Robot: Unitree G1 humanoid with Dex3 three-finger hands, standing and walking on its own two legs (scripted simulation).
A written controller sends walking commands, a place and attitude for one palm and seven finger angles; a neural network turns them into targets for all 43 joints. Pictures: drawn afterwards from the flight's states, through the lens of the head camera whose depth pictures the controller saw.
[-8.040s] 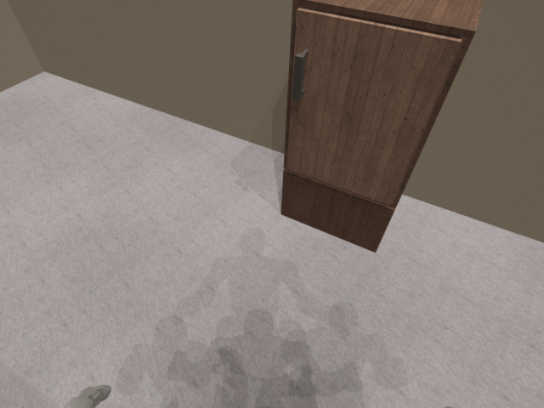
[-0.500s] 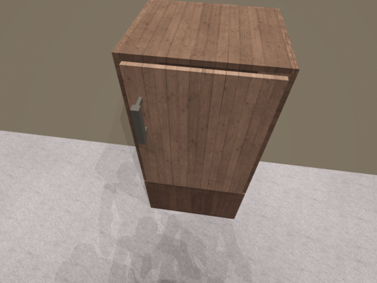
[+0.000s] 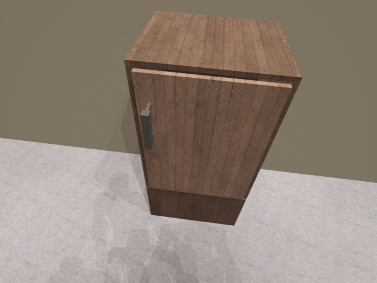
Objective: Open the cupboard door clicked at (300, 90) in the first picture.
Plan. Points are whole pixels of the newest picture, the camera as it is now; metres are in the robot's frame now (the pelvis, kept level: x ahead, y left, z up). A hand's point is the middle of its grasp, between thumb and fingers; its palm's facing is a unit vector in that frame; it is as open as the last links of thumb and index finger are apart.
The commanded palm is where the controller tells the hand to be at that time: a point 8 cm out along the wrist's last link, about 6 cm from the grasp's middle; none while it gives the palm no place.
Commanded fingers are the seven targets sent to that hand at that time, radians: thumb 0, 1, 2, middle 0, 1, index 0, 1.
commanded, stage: look again from close up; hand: left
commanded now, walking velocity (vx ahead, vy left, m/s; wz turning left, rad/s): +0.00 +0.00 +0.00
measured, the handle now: (149, 125) +0.56 +0.17 -0.02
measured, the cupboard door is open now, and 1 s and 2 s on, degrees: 0 0 0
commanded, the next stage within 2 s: raise the hand with hooked fingers in 0.60 s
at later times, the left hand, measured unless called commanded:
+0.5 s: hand out of the picture +0.01 +0.17 -0.17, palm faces +0.01 -0.97 -0.24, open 7.4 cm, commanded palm none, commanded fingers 0.00 0.90 0.90 -0.20 -0.30 -0.20 -0.30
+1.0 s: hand (125, 238) +0.21 +0.15 -0.01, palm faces +0.08 -1.00 -0.02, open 7.9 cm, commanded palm +0.13 +0.22 -0.06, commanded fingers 0.00 0.53 0.74 -0.23 -0.54 -0.23 -0.54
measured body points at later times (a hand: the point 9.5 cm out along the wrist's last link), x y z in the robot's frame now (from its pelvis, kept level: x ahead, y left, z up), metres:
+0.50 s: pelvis +0.00 +0.00 +0.00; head +0.00 -0.03 +0.44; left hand +0.01 +0.22 -0.15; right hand -0.01 -0.21 -0.18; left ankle +0.00 +0.09 -0.74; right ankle +0.00 -0.12 -0.74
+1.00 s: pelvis -0.02 -0.04 -0.04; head +0.00 -0.04 +0.41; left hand +0.20 +0.21 -0.01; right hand +0.17 -0.31 -0.10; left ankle +0.00 +0.09 -0.74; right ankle +0.00 -0.12 -0.74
